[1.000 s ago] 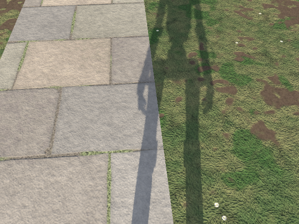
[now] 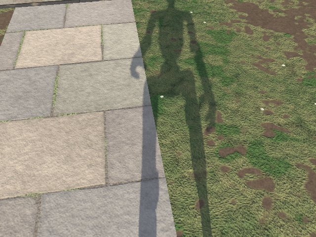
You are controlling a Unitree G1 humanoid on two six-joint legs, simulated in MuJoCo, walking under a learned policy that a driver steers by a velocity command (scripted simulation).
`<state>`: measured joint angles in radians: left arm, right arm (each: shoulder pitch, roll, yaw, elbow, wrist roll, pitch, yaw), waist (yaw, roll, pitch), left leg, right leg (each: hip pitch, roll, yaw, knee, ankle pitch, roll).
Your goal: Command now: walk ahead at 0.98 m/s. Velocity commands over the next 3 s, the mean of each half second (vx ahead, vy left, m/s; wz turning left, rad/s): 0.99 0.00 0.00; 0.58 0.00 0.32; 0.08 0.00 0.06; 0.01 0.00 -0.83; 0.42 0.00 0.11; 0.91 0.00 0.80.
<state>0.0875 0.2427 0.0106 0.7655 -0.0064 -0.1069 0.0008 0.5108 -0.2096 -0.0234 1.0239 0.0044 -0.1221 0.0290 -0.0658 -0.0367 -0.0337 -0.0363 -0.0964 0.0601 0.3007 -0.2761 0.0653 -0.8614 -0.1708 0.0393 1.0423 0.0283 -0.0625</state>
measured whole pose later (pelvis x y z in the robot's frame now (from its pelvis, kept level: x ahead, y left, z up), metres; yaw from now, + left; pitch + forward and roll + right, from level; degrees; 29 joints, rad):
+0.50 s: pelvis +0.46 -0.05 +0.00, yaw +0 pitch +0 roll -3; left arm 0.50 0.22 0.03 0.96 0.00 -0.12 -0.03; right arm 0.09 -0.26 -0.01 0.77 0.01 -0.10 0.01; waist 0.07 0.04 -0.01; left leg -0.79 0.17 -0.06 1.02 -0.03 0.06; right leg -0.03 0.10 -0.06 0.28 -0.25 -0.07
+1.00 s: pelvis +0.82 +0.01 +0.00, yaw +12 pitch +2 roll +0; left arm 0.02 0.29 0.02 0.65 0.02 -0.07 0.04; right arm 0.29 -0.30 -0.06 0.78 0.00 -0.04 0.01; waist -0.06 -0.02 0.07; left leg -0.35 -0.15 -0.12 0.40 -0.07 0.10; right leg -0.68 -0.02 0.15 0.95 -0.30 0.07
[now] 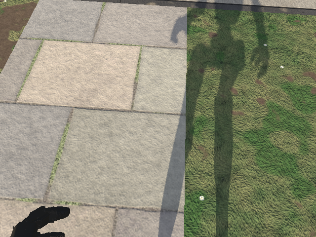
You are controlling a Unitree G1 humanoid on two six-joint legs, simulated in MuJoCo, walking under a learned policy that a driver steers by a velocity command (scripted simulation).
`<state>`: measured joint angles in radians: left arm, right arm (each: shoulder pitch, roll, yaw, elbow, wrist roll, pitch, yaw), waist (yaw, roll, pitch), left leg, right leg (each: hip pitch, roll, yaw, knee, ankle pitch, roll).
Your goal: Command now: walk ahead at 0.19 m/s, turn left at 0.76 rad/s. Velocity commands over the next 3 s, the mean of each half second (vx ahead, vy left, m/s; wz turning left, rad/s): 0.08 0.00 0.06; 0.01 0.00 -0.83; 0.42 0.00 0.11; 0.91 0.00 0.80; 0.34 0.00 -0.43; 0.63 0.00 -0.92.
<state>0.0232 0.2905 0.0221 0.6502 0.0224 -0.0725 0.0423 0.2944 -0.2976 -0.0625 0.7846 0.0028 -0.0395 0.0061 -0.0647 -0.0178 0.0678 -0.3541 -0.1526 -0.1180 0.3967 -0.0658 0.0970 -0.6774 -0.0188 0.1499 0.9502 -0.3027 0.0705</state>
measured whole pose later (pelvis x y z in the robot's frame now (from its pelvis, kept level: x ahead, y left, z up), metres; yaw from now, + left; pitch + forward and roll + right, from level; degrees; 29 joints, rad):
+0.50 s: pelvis +0.10 -0.03 +0.00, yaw -1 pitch +2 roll +2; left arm 0.26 0.29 0.08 0.66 -0.02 0.03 0.03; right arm 0.10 -0.28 -0.06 0.72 0.02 0.01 -0.03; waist 0.05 -0.01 0.05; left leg -0.33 -0.10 -0.16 0.67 -0.41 -0.06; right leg -0.37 0.11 0.29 0.42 -0.07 0.00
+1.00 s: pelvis +0.10 -0.03 +0.00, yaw -28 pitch +2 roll +1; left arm 0.15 0.30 0.07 0.53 -0.02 0.07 -0.03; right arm 0.15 -0.30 -0.08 0.73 0.01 0.01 -0.01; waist -0.04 -0.01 0.06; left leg -0.15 0.08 0.24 0.45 -0.33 -0.01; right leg -0.46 -0.08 -0.05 0.76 -0.31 0.06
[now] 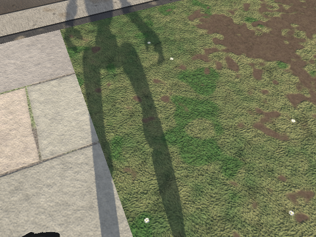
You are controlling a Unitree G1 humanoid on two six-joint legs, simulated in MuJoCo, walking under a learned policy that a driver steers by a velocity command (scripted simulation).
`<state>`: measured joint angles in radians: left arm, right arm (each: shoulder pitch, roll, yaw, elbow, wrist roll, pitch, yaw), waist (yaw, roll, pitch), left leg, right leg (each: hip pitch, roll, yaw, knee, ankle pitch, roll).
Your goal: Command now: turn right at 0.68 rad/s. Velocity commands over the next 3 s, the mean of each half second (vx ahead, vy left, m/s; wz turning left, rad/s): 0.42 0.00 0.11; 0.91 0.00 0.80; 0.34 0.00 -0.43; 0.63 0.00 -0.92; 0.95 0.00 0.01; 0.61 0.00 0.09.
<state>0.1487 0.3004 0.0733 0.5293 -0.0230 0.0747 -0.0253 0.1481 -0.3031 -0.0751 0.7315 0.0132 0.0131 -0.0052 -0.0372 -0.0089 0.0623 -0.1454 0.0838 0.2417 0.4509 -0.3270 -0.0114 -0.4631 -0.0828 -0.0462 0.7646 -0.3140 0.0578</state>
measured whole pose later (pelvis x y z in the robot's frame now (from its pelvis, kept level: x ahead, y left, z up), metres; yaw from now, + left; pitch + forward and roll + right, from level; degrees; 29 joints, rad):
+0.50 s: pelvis +0.13 -0.02 +0.00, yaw +7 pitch +1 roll -1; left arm 0.37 0.27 0.07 0.76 0.02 -0.09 0.01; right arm 0.30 -0.28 -0.08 0.78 0.03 -0.01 0.02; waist 0.00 -0.01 -0.05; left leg -0.82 0.11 -0.06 1.11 0.01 -0.03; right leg 0.07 -0.03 -0.24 0.22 -0.30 0.02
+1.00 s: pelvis +0.46 +0.19 +0.00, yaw +32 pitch +0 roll -2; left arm 0.03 0.28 0.04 0.60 0.02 -0.13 -0.02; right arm 0.45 -0.23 -0.03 0.73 0.02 -0.07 -0.01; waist -0.07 -0.05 0.03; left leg -0.05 -0.13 -0.13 0.39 -0.32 0.13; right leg -0.73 -0.10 0.09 0.82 0.06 0.03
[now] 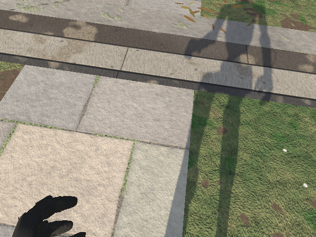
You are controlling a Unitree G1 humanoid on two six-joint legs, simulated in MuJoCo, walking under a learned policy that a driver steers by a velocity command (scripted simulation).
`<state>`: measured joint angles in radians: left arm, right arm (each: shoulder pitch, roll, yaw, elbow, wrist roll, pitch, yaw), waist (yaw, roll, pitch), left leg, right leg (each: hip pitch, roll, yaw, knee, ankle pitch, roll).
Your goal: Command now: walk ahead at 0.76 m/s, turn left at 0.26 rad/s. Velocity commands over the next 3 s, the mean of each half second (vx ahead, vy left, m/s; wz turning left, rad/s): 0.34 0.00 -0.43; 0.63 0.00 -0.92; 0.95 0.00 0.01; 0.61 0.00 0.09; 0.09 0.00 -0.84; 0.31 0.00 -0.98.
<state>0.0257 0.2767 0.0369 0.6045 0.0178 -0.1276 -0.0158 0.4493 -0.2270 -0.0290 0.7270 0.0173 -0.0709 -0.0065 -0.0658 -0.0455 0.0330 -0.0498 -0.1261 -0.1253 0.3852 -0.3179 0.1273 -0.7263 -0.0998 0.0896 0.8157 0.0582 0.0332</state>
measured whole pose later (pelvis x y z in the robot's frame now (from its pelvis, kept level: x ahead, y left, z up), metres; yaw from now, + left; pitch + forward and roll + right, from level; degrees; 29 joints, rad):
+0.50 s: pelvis +0.32 -0.03 -0.01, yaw -17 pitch +2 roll +1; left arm 0.26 0.31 0.07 0.68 -0.03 0.01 0.02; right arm 0.03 -0.27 -0.01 0.58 -0.02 -0.04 -0.04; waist 0.05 0.01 0.08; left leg -0.67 -0.03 -0.25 0.91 -0.26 -0.10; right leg -0.36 0.21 0.22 0.43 -0.06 -0.09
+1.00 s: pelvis +0.54 -0.05 +0.00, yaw -45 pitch +0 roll +1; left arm 0.24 0.33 0.07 0.61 -0.05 -0.01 -0.02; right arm 0.45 -0.30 -0.05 0.76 -0.03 -0.10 -0.01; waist -0.08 -0.05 -0.03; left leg 0.03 -0.02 0.12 0.31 -0.34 0.02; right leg -0.87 -0.09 0.11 1.25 0.00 0.02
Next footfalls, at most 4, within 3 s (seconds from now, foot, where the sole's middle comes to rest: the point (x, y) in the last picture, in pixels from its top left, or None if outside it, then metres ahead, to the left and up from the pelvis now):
0.18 right None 0.42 -0.09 -0.78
0.68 left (128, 221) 0.56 0.06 -0.78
1.24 right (236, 193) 0.68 -0.43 -0.78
1.70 left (243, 115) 1.15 -0.59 -0.78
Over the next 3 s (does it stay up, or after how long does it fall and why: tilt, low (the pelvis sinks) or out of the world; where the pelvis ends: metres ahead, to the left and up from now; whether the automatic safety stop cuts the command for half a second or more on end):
stays up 1.17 -0.79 0.00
